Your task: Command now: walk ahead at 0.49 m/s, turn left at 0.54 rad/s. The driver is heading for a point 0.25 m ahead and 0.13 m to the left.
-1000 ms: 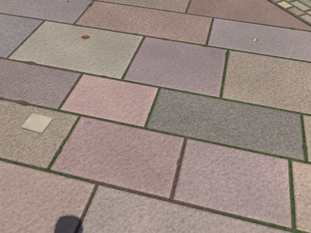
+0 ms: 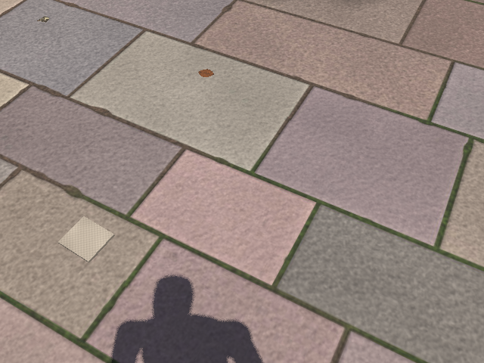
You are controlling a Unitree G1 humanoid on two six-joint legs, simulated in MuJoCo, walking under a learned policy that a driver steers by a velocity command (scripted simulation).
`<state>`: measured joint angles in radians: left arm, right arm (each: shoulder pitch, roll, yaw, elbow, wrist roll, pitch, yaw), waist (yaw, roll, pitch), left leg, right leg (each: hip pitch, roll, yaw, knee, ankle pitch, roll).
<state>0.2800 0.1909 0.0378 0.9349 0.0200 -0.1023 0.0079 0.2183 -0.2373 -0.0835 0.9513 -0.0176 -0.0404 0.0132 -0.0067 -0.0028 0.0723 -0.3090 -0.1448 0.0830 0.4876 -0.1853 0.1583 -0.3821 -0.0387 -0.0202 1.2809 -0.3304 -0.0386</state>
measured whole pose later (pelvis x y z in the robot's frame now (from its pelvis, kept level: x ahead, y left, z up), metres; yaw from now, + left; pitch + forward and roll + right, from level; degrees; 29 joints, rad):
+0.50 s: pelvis +0.22 -0.04 +0.01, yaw +9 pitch -1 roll +0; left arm 0.17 0.20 0.01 0.86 0.01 -0.06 0.01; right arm 0.30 -0.23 -0.05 0.95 -0.02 -0.02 -0.02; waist -0.03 0.03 0.09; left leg -0.29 -0.10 -0.08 1.03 -0.50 0.03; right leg -0.35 0.04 -0.07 0.45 -0.09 -0.08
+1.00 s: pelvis +0.25 -0.02 +0.02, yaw +8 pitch -2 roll +0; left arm 0.30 0.18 0.01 1.04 0.01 -0.01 0.01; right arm 0.33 -0.15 0.00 1.10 -0.01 -0.02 -0.03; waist 0.02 -0.01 0.01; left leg -0.11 -0.04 -0.02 0.39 -0.26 0.02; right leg -0.25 0.02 -0.04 0.38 -0.11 -0.04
